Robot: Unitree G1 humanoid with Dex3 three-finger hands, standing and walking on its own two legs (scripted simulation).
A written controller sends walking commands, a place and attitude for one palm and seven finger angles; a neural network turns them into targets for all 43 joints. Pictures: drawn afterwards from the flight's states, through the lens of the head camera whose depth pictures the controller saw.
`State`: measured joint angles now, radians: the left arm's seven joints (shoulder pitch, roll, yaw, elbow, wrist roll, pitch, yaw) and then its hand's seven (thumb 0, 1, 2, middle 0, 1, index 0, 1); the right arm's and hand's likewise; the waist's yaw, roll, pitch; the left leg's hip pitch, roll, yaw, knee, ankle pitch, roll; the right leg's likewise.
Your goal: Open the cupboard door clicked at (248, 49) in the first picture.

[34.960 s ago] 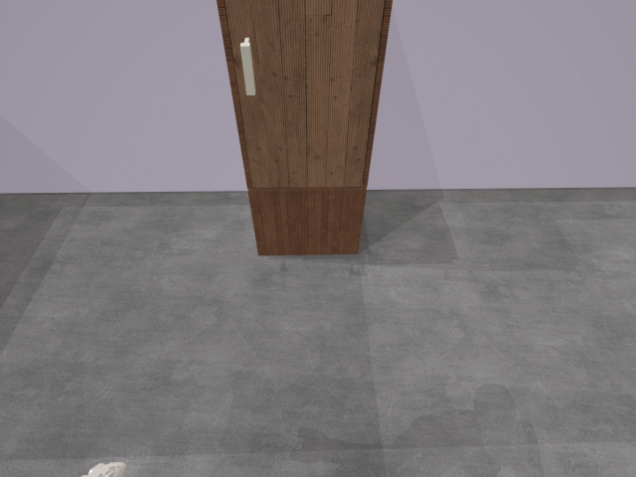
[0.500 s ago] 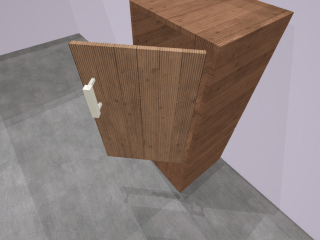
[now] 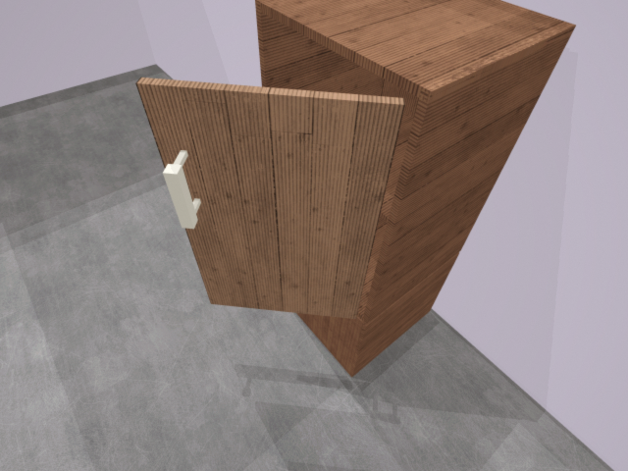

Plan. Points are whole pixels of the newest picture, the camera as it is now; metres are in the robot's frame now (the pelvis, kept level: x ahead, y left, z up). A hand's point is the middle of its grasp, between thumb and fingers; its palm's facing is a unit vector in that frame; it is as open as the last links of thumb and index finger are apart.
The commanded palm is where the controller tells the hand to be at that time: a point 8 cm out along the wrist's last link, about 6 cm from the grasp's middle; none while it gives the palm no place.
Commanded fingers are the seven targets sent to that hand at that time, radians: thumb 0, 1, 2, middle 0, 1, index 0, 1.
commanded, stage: raise the hand with hooked fingers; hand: left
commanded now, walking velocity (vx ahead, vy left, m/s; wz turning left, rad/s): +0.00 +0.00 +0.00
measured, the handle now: (185, 189) +0.52 +0.25 +0.04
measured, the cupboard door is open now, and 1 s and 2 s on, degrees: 45 45 45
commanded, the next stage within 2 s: none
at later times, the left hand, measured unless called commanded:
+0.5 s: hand out of the picture +0.13 +0.19 -0.04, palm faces +0.07 -1.00 -0.04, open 9.2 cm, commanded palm +0.13 +0.25 -0.03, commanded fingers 0.00 0.27 0.63 -0.25 -0.70 -0.25 -0.70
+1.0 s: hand (124, 403) +0.19 +0.24 +0.00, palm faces -0.03 -1.00 -0.06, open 12.2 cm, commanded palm +0.17 +0.30 +0.01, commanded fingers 0.00 -0.31 0.38 -0.29 -1.08 -0.29 -1.08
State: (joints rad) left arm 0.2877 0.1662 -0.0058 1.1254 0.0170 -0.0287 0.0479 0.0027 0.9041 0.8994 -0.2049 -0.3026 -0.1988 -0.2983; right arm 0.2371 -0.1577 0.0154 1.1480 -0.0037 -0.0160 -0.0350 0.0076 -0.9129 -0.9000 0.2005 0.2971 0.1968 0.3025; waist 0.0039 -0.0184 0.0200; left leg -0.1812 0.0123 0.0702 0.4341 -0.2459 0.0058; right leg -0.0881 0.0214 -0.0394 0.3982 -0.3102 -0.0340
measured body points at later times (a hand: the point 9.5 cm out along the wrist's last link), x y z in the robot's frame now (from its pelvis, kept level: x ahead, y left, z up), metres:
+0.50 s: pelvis -0.07 -0.01 -0.08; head -0.03 +0.00 +0.37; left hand +0.12 +0.25 -0.04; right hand +0.16 -0.25 -0.12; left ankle -0.01 +0.11 -0.74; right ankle -0.06 -0.09 -0.74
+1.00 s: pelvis -0.05 +0.02 -0.05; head +0.00 +0.02 +0.40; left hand +0.19 +0.29 +0.01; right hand +0.09 -0.24 -0.13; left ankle -0.01 +0.11 -0.74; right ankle -0.06 -0.09 -0.74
